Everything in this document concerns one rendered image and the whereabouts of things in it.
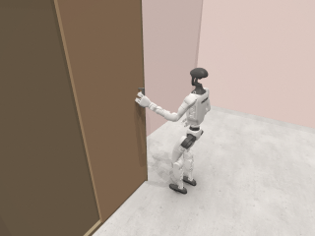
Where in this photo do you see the left robot hand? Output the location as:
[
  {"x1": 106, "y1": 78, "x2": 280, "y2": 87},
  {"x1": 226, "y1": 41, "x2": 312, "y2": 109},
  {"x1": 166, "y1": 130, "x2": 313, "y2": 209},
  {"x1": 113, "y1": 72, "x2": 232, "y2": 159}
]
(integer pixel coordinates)
[{"x1": 135, "y1": 91, "x2": 151, "y2": 107}]

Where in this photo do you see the left robot forearm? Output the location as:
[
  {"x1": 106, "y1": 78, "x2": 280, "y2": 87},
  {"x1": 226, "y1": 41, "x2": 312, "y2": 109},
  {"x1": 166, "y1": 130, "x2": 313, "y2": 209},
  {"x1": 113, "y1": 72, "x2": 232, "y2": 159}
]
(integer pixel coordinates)
[{"x1": 148, "y1": 102, "x2": 177, "y2": 122}]

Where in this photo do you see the robot right upper arm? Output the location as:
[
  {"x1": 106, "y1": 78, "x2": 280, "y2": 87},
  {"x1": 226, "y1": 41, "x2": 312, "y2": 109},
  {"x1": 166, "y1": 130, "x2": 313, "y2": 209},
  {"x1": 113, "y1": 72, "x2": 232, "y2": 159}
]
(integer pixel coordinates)
[{"x1": 204, "y1": 88, "x2": 211, "y2": 113}]

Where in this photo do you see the humanoid robot head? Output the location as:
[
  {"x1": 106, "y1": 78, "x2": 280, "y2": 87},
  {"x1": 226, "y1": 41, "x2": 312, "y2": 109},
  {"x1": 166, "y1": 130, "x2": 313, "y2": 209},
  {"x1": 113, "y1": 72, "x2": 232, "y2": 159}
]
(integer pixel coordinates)
[{"x1": 190, "y1": 68, "x2": 209, "y2": 95}]

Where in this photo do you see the right robot hand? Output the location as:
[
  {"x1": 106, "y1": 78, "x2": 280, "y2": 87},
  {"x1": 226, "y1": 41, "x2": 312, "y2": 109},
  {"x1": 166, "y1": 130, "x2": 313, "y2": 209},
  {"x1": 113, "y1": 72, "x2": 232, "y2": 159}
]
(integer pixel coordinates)
[{"x1": 180, "y1": 118, "x2": 190, "y2": 127}]

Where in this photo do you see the handle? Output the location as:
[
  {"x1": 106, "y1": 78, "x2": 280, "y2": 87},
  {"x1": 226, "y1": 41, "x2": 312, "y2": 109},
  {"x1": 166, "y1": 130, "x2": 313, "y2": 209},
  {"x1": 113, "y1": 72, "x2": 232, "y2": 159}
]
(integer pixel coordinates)
[{"x1": 138, "y1": 88, "x2": 145, "y2": 108}]

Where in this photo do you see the robot left upper arm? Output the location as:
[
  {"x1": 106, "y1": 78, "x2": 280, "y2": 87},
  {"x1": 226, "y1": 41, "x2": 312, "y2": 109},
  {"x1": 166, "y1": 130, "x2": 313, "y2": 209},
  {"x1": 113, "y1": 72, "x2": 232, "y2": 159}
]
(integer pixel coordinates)
[{"x1": 171, "y1": 94, "x2": 198, "y2": 122}]

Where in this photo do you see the wardrobe door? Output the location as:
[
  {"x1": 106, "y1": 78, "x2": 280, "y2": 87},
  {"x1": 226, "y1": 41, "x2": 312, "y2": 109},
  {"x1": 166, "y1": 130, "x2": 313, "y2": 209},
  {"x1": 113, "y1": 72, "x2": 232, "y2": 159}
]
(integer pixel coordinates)
[
  {"x1": 0, "y1": 0, "x2": 100, "y2": 236},
  {"x1": 53, "y1": 0, "x2": 147, "y2": 223}
]

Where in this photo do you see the robot left thigh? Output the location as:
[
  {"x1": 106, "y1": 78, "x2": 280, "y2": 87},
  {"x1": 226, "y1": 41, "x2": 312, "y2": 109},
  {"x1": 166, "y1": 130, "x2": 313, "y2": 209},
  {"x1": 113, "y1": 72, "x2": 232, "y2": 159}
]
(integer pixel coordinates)
[{"x1": 171, "y1": 135, "x2": 194, "y2": 168}]

